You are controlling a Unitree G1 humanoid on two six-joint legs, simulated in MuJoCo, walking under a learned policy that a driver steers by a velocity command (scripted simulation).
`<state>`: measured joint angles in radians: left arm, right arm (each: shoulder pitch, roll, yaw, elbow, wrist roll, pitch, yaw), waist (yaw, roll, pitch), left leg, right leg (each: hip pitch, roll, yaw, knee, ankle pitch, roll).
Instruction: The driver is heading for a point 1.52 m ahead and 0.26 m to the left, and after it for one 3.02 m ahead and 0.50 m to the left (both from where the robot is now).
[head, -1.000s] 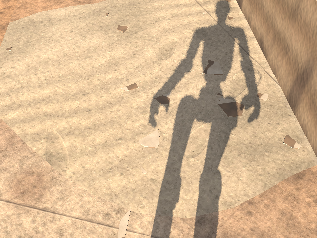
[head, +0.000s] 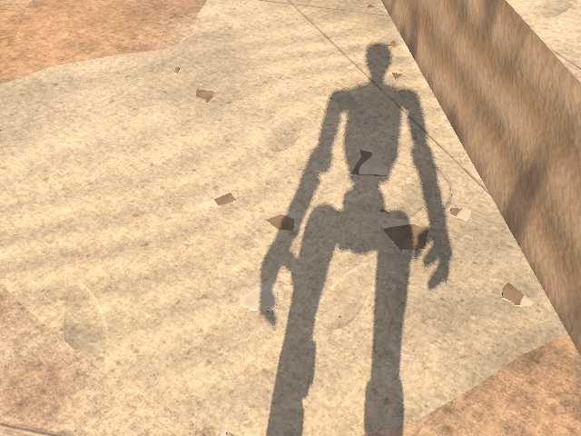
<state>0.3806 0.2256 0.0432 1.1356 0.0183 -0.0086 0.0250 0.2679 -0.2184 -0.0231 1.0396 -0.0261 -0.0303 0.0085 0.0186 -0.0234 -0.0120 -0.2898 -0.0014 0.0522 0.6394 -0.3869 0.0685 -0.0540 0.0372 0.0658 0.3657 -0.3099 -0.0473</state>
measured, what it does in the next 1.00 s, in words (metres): walks ahead: right foot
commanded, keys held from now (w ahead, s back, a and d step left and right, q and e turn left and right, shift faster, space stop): w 0.78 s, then w+q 0.22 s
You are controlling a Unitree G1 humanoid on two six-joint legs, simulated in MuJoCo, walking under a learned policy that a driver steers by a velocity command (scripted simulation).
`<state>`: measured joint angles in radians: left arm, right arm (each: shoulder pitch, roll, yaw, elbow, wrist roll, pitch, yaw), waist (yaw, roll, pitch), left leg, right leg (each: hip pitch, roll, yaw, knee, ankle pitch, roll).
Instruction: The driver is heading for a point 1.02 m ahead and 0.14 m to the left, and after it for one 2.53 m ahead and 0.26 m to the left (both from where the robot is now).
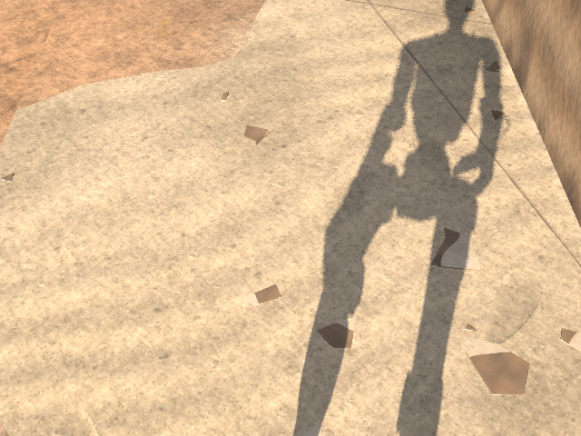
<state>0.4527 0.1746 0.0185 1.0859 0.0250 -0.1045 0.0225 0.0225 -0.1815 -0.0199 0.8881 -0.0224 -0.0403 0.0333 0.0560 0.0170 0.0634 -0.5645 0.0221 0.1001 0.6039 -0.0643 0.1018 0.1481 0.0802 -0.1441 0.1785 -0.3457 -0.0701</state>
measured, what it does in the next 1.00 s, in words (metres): walks ahead, turning left: left foot, then right foot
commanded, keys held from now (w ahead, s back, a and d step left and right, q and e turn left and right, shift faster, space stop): w+q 0.38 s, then w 0.62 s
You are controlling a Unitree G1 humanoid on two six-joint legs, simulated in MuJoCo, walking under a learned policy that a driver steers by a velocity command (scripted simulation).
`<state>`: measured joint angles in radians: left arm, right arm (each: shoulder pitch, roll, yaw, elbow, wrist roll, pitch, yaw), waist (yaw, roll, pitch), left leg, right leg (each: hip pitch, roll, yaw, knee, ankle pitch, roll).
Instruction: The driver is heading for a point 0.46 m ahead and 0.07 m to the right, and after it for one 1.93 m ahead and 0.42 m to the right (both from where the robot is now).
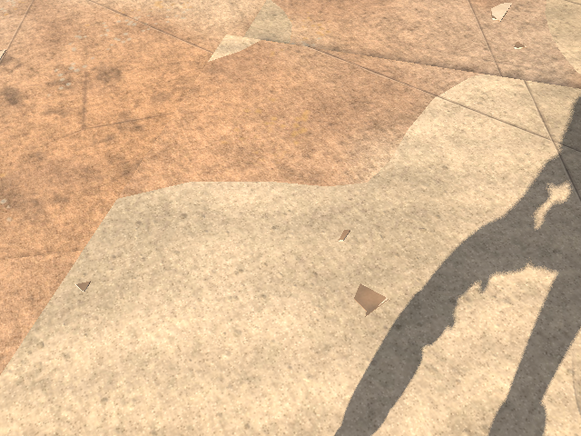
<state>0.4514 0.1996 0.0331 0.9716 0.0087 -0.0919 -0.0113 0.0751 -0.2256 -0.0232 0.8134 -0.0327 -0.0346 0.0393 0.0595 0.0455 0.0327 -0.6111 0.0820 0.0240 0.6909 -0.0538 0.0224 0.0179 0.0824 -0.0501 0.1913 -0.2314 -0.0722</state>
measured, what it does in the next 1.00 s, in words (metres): walks ahead, turning right: left foot, then right foot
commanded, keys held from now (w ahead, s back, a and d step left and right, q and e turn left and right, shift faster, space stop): w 0.10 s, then w+e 0.26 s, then e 0.44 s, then no key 0.20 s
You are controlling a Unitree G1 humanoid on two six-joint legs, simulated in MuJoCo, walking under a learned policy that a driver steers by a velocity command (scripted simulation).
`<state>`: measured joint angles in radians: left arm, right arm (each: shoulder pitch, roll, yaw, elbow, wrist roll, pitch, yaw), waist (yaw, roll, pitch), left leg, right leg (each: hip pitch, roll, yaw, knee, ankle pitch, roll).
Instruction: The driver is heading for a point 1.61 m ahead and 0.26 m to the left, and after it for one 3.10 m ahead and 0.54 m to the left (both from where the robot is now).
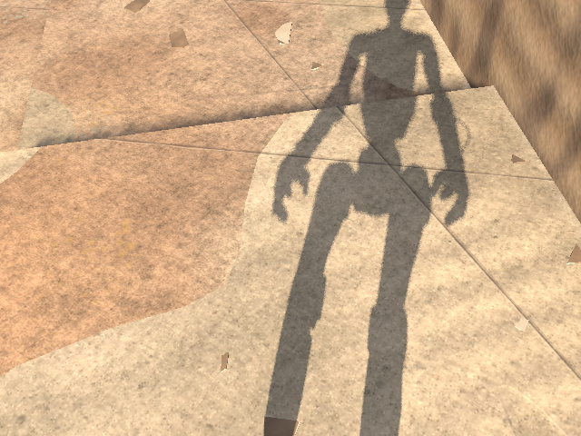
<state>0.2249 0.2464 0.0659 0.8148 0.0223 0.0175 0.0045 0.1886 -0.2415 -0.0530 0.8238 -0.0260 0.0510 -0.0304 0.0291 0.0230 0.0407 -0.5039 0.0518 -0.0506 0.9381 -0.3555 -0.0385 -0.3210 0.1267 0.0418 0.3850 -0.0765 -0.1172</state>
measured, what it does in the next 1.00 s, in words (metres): walks ahead: left foot, then right foot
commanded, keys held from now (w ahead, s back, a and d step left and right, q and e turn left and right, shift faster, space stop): no key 0.52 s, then w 0.42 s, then w+q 0.06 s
